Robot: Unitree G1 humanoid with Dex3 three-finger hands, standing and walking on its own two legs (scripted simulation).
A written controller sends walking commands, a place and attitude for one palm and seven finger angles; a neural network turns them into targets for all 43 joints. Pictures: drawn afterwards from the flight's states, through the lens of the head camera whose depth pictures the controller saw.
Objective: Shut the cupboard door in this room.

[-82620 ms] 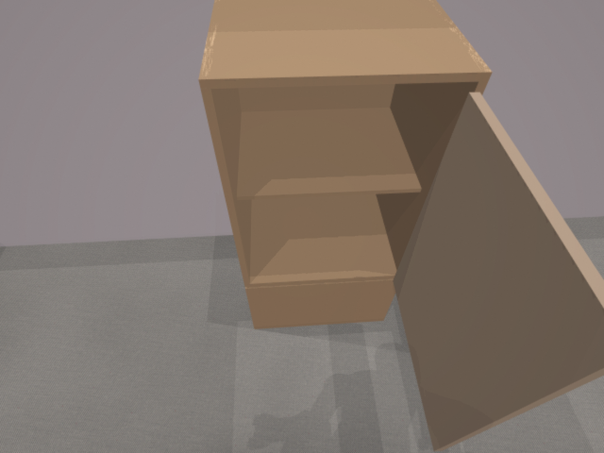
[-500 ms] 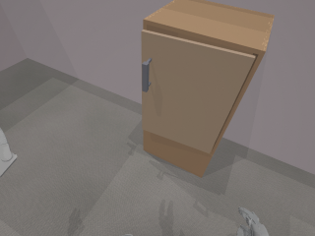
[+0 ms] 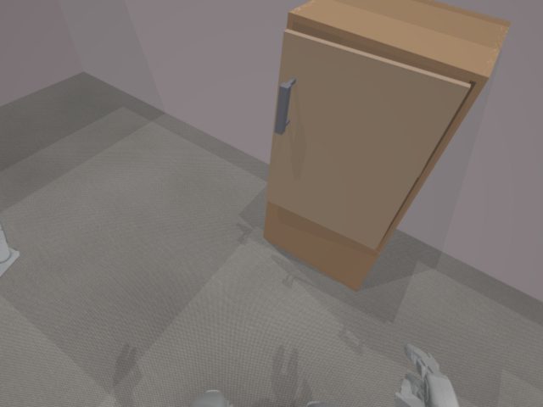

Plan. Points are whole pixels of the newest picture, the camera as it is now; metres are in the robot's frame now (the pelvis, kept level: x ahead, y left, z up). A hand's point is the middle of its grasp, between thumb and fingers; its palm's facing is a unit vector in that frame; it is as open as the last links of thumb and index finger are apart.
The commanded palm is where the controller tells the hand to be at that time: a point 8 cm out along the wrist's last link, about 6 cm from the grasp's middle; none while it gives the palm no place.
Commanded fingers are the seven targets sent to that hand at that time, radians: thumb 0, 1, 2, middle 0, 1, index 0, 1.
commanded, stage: stop stepping back and stand still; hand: left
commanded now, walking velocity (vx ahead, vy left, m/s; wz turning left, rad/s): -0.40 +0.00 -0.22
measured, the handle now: (286, 106) +0.82 -0.01 +0.00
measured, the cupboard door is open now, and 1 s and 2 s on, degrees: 5 5 5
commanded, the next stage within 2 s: let the arm hang, fingers relaxed in 1.06 s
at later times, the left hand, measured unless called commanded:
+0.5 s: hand out of the picture +0.16 +0.27 +0.18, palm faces +0.35 -0.83 -0.44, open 7.4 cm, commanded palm +0.10 +0.30 +0.20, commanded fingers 0.00 0.90 0.90 -0.20 -0.30 -0.20 -0.30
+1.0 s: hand out of the picture +0.10 +0.27 +0.20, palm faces +0.36 -0.81 -0.46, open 7.4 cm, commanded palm +0.05 +0.31 +0.20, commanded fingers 0.00 0.90 0.90 -0.20 -0.30 -0.20 -0.30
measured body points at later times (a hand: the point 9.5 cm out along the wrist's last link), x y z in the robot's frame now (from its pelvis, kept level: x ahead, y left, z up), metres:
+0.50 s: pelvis -0.07 +0.01 +0.02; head -0.08 +0.04 +0.47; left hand +0.14 +0.31 +0.20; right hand +0.02 -0.25 -0.06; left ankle +0.05 +0.10 -0.72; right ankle -0.10 -0.13 -0.72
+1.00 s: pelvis -0.12 +0.02 +0.01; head -0.12 +0.04 +0.46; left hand +0.08 +0.31 +0.22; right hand +0.03 -0.21 -0.06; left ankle +0.03 +0.11 -0.70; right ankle -0.12 -0.08 -0.72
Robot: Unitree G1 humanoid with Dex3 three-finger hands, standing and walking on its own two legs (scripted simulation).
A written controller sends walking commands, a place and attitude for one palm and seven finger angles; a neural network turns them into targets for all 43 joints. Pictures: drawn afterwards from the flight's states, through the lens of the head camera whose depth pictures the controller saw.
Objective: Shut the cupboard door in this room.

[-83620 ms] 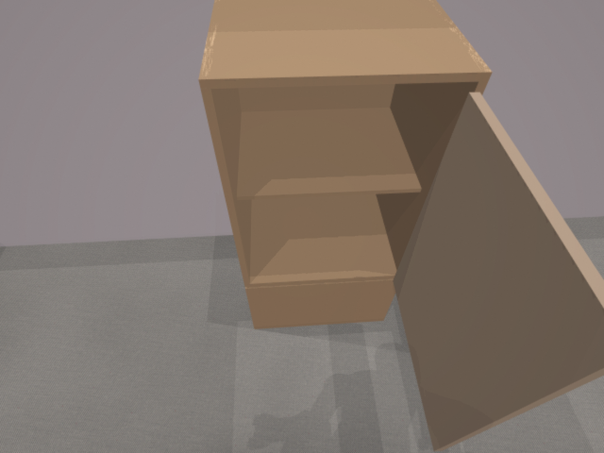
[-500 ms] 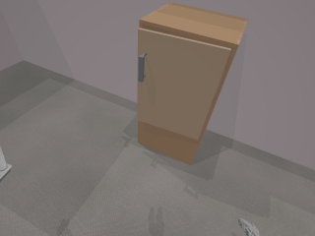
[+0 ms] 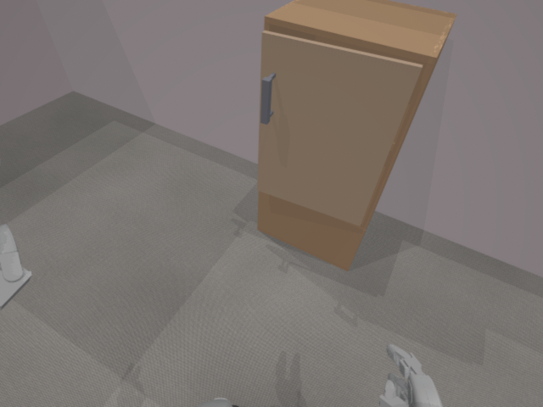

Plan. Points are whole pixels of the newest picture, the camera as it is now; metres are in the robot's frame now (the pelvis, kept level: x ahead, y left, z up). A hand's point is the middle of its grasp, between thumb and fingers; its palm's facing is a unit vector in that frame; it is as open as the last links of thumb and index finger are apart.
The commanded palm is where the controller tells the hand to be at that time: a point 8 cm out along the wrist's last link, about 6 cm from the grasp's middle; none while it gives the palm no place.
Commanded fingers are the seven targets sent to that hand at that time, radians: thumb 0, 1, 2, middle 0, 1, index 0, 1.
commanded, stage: stop stepping back and stand still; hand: left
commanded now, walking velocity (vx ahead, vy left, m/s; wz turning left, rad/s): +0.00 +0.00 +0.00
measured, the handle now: (268, 98) +0.93 +0.05 -0.01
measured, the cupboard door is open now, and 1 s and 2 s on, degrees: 5 5 5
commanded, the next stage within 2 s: let the arm hang, fingers relaxed in 0.06 s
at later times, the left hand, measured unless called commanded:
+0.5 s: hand out of the picture +0.02 +0.21 -0.17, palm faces -0.07 -0.99 -0.15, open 7.3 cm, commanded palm none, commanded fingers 0.00 0.90 0.90 -0.20 -0.30 -0.20 -0.30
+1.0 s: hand out of the picture +0.08 +0.27 -0.14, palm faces -0.02 -0.94 -0.35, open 7.4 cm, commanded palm none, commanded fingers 0.00 0.90 0.90 -0.20 -0.30 -0.20 -0.30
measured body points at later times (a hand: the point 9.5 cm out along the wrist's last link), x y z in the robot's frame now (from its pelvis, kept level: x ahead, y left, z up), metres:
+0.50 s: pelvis -0.01 +0.03 +0.00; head +0.02 +0.06 +0.45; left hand +0.03 +0.26 -0.16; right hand +0.06 -0.25 -0.11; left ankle +0.05 +0.13 -0.73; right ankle +0.00 -0.10 -0.73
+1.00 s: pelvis +0.02 +0.02 +0.01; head +0.02 +0.01 +0.46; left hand +0.08 +0.32 -0.12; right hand +0.08 -0.25 -0.13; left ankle +0.05 +0.13 -0.73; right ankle +0.00 -0.10 -0.73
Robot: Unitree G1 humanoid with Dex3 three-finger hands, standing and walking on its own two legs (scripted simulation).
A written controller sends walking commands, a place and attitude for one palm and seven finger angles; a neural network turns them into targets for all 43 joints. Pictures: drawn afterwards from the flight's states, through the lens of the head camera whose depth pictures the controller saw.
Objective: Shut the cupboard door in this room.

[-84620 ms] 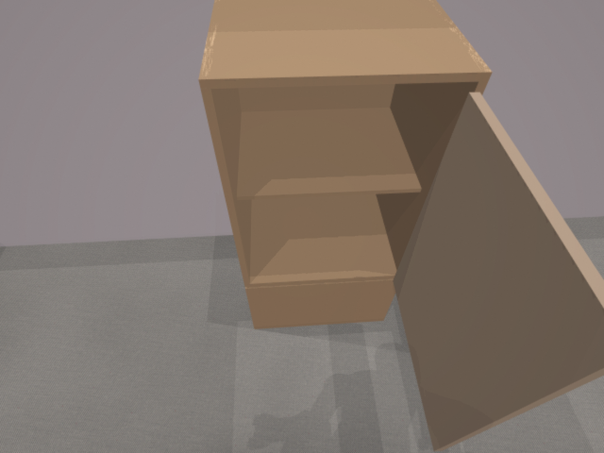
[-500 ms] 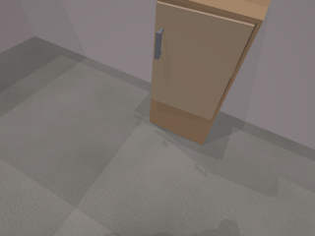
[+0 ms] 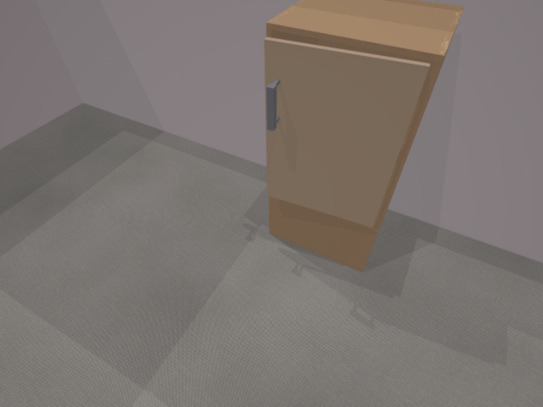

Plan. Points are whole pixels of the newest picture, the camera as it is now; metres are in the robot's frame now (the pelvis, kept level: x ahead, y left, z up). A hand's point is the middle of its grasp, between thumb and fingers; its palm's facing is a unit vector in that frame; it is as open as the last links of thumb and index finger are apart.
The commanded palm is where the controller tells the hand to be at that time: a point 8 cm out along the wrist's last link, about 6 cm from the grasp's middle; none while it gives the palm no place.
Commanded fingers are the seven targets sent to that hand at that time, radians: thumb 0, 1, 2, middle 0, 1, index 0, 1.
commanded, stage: let the arm hang, fingers relaxed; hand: left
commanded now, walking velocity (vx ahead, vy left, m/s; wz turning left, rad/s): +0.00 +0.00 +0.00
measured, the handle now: (274, 104) +0.91 +0.05 -0.03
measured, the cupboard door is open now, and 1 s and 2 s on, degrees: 5 5 5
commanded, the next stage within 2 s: look to check the result in 0.26 s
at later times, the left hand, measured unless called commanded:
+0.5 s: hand out of the picture +0.09 +0.22 -0.16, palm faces -0.03 -0.95 -0.31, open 7.4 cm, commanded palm none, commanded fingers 0.00 0.90 0.90 -0.20 -0.30 -0.20 -0.30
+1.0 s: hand out of the picture +0.09 +0.20 -0.16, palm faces +0.00 -0.95 -0.30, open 7.4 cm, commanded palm none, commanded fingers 0.00 0.90 0.90 -0.20 -0.30 -0.20 -0.30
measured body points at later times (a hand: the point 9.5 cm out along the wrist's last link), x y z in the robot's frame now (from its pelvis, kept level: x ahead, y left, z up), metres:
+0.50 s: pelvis +0.03 -0.01 +0.00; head +0.05 -0.01 +0.45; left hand +0.09 +0.27 -0.14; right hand +0.08 -0.30 -0.14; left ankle +0.03 +0.11 -0.75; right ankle -0.02 -0.12 -0.75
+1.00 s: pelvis +0.04 -0.02 +0.00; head +0.06 -0.03 +0.45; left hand +0.09 +0.25 -0.14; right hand +0.11 -0.30 -0.14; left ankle +0.03 +0.11 -0.75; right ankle -0.02 -0.12 -0.75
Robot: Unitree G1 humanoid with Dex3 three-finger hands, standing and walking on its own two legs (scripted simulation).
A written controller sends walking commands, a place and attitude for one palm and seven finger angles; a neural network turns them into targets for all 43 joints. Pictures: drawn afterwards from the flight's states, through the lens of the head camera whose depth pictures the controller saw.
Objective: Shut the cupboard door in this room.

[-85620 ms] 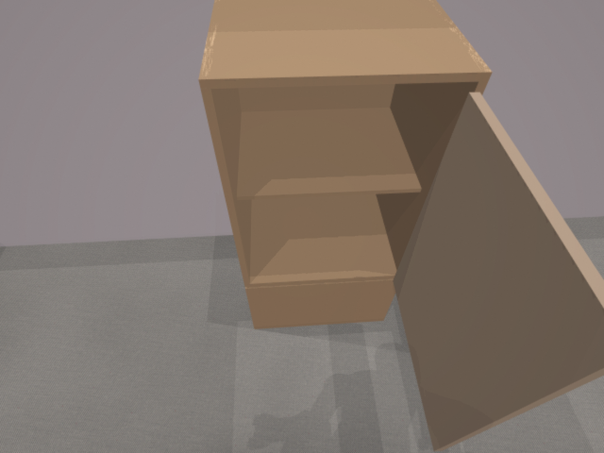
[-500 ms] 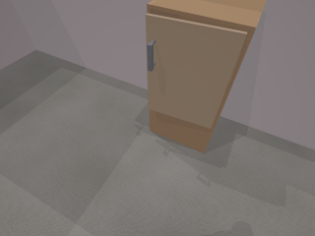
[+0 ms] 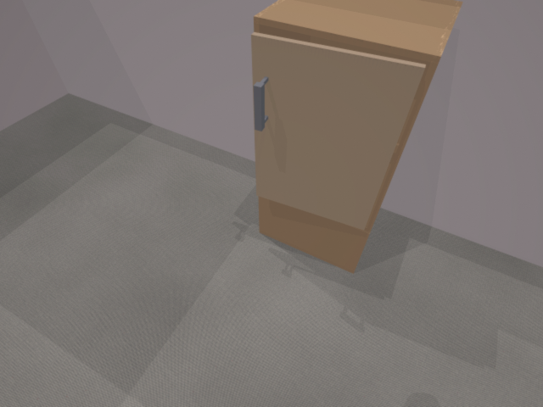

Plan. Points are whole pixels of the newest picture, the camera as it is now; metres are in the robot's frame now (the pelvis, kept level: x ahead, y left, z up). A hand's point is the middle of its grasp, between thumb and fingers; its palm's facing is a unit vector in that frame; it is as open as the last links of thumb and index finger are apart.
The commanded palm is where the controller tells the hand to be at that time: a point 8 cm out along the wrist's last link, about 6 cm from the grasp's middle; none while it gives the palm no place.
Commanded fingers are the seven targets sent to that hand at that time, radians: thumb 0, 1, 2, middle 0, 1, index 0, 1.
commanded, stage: walk to a spot facing it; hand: left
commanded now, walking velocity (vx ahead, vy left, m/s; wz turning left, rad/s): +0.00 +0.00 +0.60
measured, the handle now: (262, 104) +0.87 +0.07 -0.03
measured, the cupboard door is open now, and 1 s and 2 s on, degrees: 5 5 5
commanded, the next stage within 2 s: turn to face it in 1.50 s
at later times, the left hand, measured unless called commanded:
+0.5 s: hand out of the picture -0.02 +0.26 -0.19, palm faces +0.25 -0.93 -0.27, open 7.4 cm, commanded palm none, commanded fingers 0.00 0.90 0.90 -0.20 -0.30 -0.20 -0.30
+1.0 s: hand out of the picture -0.09 +0.24 -0.20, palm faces +0.57 -0.78 -0.25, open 7.4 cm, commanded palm none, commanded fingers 0.00 0.90 0.90 -0.20 -0.30 -0.20 -0.30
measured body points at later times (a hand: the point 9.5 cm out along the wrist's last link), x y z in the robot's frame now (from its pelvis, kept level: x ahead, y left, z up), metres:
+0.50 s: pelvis -0.03 +0.03 -0.02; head +0.02 +0.06 +0.43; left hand -0.03 +0.31 -0.16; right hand +0.06 -0.19 -0.16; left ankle +0.00 +0.15 -0.75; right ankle -0.03 -0.11 -0.70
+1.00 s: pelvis -0.03 +0.02 -0.03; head +0.00 +0.07 +0.42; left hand -0.12 +0.28 -0.18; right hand +0.20 -0.14 -0.15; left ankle -0.09 +0.13 -0.75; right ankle +0.01 -0.11 -0.71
